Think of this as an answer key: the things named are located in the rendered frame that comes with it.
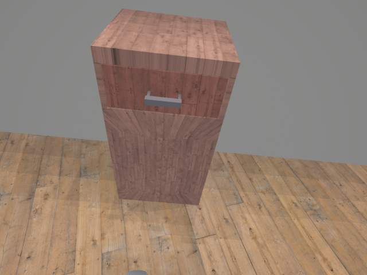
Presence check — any drawer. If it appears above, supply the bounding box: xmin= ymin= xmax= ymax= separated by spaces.
xmin=101 ymin=64 xmax=228 ymax=118

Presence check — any handle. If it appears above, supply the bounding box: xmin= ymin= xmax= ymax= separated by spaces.
xmin=145 ymin=91 xmax=182 ymax=108

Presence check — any cabinet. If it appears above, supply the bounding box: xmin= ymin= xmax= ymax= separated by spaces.
xmin=90 ymin=9 xmax=240 ymax=205

